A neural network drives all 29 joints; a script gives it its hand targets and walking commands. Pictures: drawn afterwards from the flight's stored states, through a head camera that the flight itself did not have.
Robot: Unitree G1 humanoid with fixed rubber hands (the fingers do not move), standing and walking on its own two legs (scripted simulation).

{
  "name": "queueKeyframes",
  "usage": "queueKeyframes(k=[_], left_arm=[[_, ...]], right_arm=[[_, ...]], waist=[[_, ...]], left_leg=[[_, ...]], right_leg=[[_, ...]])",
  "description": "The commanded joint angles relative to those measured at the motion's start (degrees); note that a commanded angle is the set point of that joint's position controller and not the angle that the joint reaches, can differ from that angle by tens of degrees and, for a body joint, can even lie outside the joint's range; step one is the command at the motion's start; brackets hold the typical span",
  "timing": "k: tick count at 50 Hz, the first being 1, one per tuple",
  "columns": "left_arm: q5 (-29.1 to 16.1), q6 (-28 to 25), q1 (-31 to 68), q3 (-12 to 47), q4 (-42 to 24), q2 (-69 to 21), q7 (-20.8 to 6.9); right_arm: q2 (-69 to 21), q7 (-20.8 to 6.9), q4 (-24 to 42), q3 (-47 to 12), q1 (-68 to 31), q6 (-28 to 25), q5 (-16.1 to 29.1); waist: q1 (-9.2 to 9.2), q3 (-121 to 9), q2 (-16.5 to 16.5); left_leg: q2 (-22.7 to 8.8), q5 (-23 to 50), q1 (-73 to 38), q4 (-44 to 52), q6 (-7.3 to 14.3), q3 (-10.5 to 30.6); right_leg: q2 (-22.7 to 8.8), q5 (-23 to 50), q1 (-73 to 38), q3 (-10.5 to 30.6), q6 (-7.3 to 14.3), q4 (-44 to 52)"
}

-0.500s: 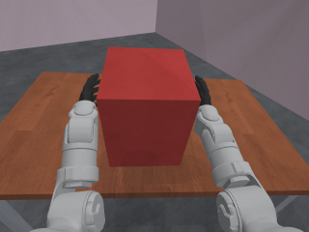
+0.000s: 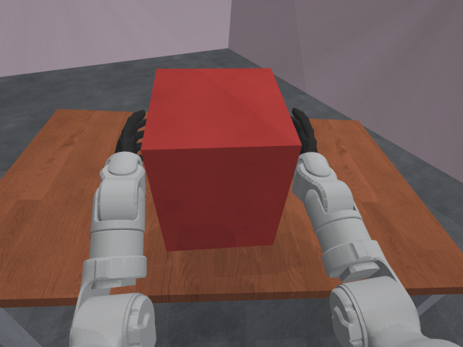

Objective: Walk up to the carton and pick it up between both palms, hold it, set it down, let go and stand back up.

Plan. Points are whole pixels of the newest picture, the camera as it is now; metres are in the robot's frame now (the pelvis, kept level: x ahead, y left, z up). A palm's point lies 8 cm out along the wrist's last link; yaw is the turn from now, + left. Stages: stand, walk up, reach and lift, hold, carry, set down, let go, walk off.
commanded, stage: reach and lift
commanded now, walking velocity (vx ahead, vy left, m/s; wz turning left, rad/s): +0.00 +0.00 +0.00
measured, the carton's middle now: (217, 161) +0.39 +0.00 +0.16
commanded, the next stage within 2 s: hold in 0.14 s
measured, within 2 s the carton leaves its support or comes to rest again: neither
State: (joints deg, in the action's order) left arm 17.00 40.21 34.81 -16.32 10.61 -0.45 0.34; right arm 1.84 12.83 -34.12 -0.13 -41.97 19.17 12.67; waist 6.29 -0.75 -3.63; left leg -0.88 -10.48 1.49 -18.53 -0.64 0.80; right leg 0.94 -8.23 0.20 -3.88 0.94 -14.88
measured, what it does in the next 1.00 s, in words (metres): stands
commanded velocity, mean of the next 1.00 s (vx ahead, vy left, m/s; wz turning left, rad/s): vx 0.00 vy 0.00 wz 0.00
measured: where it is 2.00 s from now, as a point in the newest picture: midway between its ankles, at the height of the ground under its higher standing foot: outside the picture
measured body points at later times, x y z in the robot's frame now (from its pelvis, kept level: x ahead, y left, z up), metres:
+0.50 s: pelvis -0.01 +0.00 +0.00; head -0.07 +0.02 +0.44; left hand +0.37 +0.15 +0.21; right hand +0.37 -0.14 +0.22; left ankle +0.00 +0.12 -0.75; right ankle +0.01 -0.10 -0.75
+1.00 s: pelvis -0.01 -0.01 +0.00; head -0.08 +0.02 +0.44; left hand +0.37 +0.16 +0.21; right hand +0.37 -0.14 +0.22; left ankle +0.00 +0.12 -0.75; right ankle +0.01 -0.10 -0.75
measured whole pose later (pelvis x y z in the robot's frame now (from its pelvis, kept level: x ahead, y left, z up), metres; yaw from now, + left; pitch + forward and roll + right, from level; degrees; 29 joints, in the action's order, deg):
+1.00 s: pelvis -0.01 -0.01 +0.00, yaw +0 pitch -8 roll +0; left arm 18.5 44.8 38.5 -18.8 10.7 0.4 -2.3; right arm 1.5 14.1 -34.9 0.6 -46.3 23.9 12.7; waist 5.6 -2.0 -3.4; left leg -1.2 -9.9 1.3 -18.8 -1.0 1.1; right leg 1.2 -8.5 0.6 -4.1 1.5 -16.5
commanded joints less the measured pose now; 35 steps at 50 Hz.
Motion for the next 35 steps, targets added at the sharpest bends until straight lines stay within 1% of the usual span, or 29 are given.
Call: queueKeyframes(k=[1,2,3,4,5,6,8,9,10,12,13,14,15,16,17,18,19,20,21,22,23,25,27,28,29,30,32,34,35], left_arm=[[-11.7,-5.51,43.68,34.06,-16.88,-35.64,-7.08],[-10.08,-4.22,39.95,31.34,-13.73,-34.58,-7.76],[-8.63,-4.15,42.67,28.75,-14.85,-32.22,-8.61],[-9.31,-4.3,45.61,29.23,-16.65,-31.71,-8.86],[-8.8,-3.27,42.26,28.73,-15.47,-32.27,-9.23],[-7.91,-2.87,41.43,26.88,-11.45,-31.52,-9.95],[-6.93,-2.22,39.51,24.75,-9.61,-30.34,-10.23],[-7.21,-2.65,41.91,25.66,-12.49,-30.77,-10.37],[-10.18,-2.91,43.04,29.43,-17.07,-32.59,-10.3],[-9.96,-2.68,46.06,28.73,-13.13,-32.21,-9.88],[-9.32,-2.61,47.85,28.46,-15.45,-32.13,-10.1],[-9.0,-2.37,45.9,28.72,-16.54,-31.7,-9.68],[-10.07,-1.83,45.19,29.14,-14.03,-32.87,-9.74],[-9.38,-2.03,46.76,28.64,-12.38,-32.01,-9.67],[-8.18,-1.77,46.86,27.71,-11.08,-31.81,-9.75],[-8.68,-1.55,45.0,27.54,-12.47,-33.11,-9.81],[-8.93,-1.73,46.6,26.86,-13.65,-31.47,-9.93],[-8.13,-1.13,44.68,26.32,-10.68,-30.83,-9.96],[-6.71,-0.73,44.12,23.59,-6.78,-29.91,-10.35],[-7.82,-0.65,48.01,25.66,-9.09,-31.96,-10.65],[-8.22,-1.27,49.04,25.06,-10.09,-31.27,-10.49],[-11.04,-2.09,48.3,28.91,-16.16,-33.23,-9.54],[-8.6,-0.84,48.72,24.98,-6.7,-32.13,-9.96],[-6.85,-0.72,47.85,23.05,-6.97,-30.5,-10.42],[-5.88,-0.24,47.3,22.25,-7.55,-29.93,-10.75],[-6.56,0.01,48.74,22.07,-6.13,-30.31,-11.44],[-7.09,-0.61,50.78,22.44,-7.67,-30.11,-11.39],[-9.04,-1.23,51.1,23.77,-6.46,-30.99,-10.35],[-8.96,-1.53,50.86,23.9,-9.3,-32.22,-10.28]], right_arm=[[-32.79,-5.87,25.34,-20.26,-41.62,-3.97,5.94],[-32.04,-5.17,21.61,-19.34,-37.98,-2.38,5.73],[-32.91,-5.43,21.65,-19.98,-38.67,-1.99,5.62],[-33.44,-5.62,18.51,-19.41,-38.09,-1.71,4.88],[-33.43,-5.46,22.68,-20.16,-39.29,-2.1,6.12],[-32.72,-5.41,21.71,-18.98,-40.46,-1.65,5.32],[-33.48,-5.42,23.95,-20.28,-42.99,-1.71,5.32],[-34.25,-5.27,22.2,-20.59,-40.3,-1.27,5.33],[-35.29,-5.12,27.13,-22.15,-41.93,-2.12,6.51],[-34.16,-4.9,22.07,-19.0,-43.23,-0.85,4.4],[-34.95,-4.96,21.3,-19.13,-42.01,-0.26,5.17],[-34.66,-5.12,24.0,-20.32,-42.72,-1.02,5.82],[-33.44,-5.32,24.31,-18.96,-44.52,-0.9,5.11],[-33.35,-5.66,23.66,-19.07,-45.6,-0.71,5.45],[-33.59,-5.68,21.7,-18.75,-45.04,-0.75,5.33],[-34.22,-5.53,23.98,-19.3,-44.72,-0.65,5.32],[-34.25,-5.53,20.2,-19.02,-43.77,-0.21,5.37],[-33.18,-5.61,21.52,-18.52,-45.2,0.1,4.78],[-32.55,-5.6,19.17,-18.15,-46.21,0.3,4.35],[-33.34,-5.85,18.43,-17.32,-47.06,0.24,4.79],[-34.8,-6.0,17.37,-17.31,-45.37,0.42,4.5],[-36.69,-5.31,24.44,-20.09,-45.75,-0.67,6.32],[-34.63,-5.3,18.57,-16.9,-48.53,0.66,4.57],[-35.4,-5.39,17.54,-16.71,-47.08,0.96,4.23],[-34.46,-5.67,14.94,-15.45,-45.61,1.03,3.81],[-34.35,-5.94,14.1,-13.88,-47.24,1.16,2.99],[-35.02,-5.87,15.88,-15.39,-48.22,0.6,4.0],[-35.73,-6.0,20.95,-17.43,-52.95,-0.08,4.94],[-36.88,-5.58,19.06,-17.43,-50.4,0.32,5.41]], waist=[[1.18,-30.46,9.9],[1.6,-23.32,7.84],[0.74,-22.48,6.4],[1.33,-20.54,6.25],[0.83,-23.48,5.71],[0.27,-19.91,3.99],[-1.18,-18.65,2.4],[-0.23,-20.35,4.25],[0.41,-26.72,3.72],[1.47,-20.97,6.06],[1.72,-20.98,5.83],[0.96,-22.0,6.51],[1.76,-22.23,6.19],[0.58,-21.22,7.01],[0.61,-20.72,7.55],[0.26,-20.41,4.86],[0.18,-23.35,6.09],[-0.38,-20.44,4.46],[-0.97,-17.5,4.12],[0.01,-19.77,5.42],[-0.14,-20.46,4.29],[0.0,-27.83,6.28],[0.28,-19.04,4.95],[-0.48,-17.2,3.78],[-0.24,-16.77,5.47],[0.25,-16.34,4.23],[-0.4,-20.58,5.8],[-1.19,-22.68,3.41],[-1.23,-24.64,4.76]], left_leg=[[2.36,33.49,-14.82,-4.3,-4.88,0.51],[3.0,29.38,-11.63,-3.09,-4.18,0.01],[3.08,24.72,-9.15,-1.54,-2.75,-0.4],[3.36,19.39,-7.62,-0.59,-2.12,-0.83],[3.4,22.19,-9.0,-1.08,-2.0,-0.8],[3.3,17.77,-6.39,-0.01,-1.47,-1.34],[3.61,16.46,-5.79,0.15,-0.37,-1.84],[4.0,17.45,-6.18,0.04,-0.78,-1.71],[3.73,21.31,-7.97,-1.29,-1.6,-1.54],[3.51,16.5,-6.82,-0.47,-1.64,-1.0],[3.21,16.54,-6.89,-0.06,-1.87,-1.08],[3.16,19.55,-8.08,-0.54,-1.99,-0.95],[3.08,19.2,-8.32,-0.31,-1.94,-1.06],[2.77,17.43,-7.29,-0.01,-2.37,-0.81],[3.0,16.24,-6.76,0.12,-2.24,-0.66],[2.87,17.21,-6.23,0.31,-1.39,-1.03],[2.91,17.84,-7.31,-0.11,-1.6,-1.14],[2.68,16.76,-5.91,0.48,-1.39,-1.37],[3.07,13.47,-4.89,1.14,-0.76,-1.44],[2.81,11.38,-4.48,1.53,-0.97,-1.7],[2.7,10.92,-5.08,1.75,-0.69,-1.67],[3.06,20.43,-8.69,-0.8,-1.84,-0.57],[3.19,10.68,-4.77,1.25,-0.5,-1.73],[3.28,8.6,-3.58,2.23,0.27,-2.11],[3.55,8.18,-3.59,2.1,0.31,-2.09],[3.22,5.36,-1.95,3.1,0.07,-2.83],[3.52,10.07,-3.45,1.87,-0.36,-2.3],[3.35,11.82,-4.51,1.02,0.12,-1.79],[3.63,14.78,-5.86,0.5,-0.34,-1.67]], right_leg=[[4.03,19.22,-5.0,-0.55,-3.5,-0.95],[3.67,20.37,-6.75,-0.05,-3.77,-0.3],[2.57,18.12,-8.16,-0.1,-4.27,-0.2],[1.85,16.16,-6.31,-0.05,-4.67,-0.87],[2.24,20.25,-7.7,-0.34,-4.8,-1.47],[1.92,16.7,-7.82,0.1,-4.43,-0.25],[2.12,15.34,-8.11,0.47,-4.89,-0.06],[1.76,17.21,-9.44,0.5,-4.68,-0.2],[2.52,20.18,-10.73,0.21,-4.74,-1.27],[2.05,13.67,-7.04,0.2,-4.34,-0.15],[2.21,12.98,-6.82,0.18,-4.21,-0.33],[2.55,14.37,-7.48,-0.46,-4.32,-0.83],[2.49,13.63,-6.52,-0.59,-4.06,-0.3],[2.76,10.59,-5.31,-0.41,-3.84,0.02],[2.75,9.34,-5.92,-0.51,-3.54,-0.11],[2.75,10.75,-5.78,-0.69,-3.92,-0.23],[2.57,11.98,-7.32,-0.11,-3.82,-0.52],[2.54,12.8,-6.91,-0.01,-4.13,-0.32],[2.2,9.26,-5.88,0.03,-3.88,0.43],[2.49,6.07,-5.29,-0.26,-3.56,0.38],[2.69,5.92,-6.06,-0.19,-3.79,0.4],[2.78,15.17,-8.13,-0.49,-4.02,-1.16],[2.23,6.17,-4.34,0.44,-3.84,1.37],[2.03,5.37,-4.54,-0.27,-4.08,1.07],[1.58,4.65,-4.4,0.14,-3.88,0.86],[1.66,2.25,-4.75,-0.42,-3.9,0.6],[1.91,6.81,-7.2,-0.21,-4.1,0.04],[2.42,7.2,-5.18,-0.41,-4.24,0.24],[2.35,10.44,-6.56,-0.36,-4.32,-0.09]])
